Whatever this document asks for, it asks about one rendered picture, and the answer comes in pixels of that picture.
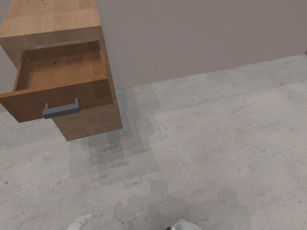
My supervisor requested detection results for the drawer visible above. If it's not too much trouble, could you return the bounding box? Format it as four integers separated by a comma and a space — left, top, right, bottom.
0, 40, 113, 123

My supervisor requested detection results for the handle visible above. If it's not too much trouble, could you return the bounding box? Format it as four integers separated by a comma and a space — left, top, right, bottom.
42, 98, 81, 120

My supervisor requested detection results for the robot left hand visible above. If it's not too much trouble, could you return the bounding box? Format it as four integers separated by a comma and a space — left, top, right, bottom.
67, 215, 93, 230

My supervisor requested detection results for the cabinet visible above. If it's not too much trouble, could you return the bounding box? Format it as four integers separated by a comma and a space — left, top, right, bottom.
0, 0, 123, 142

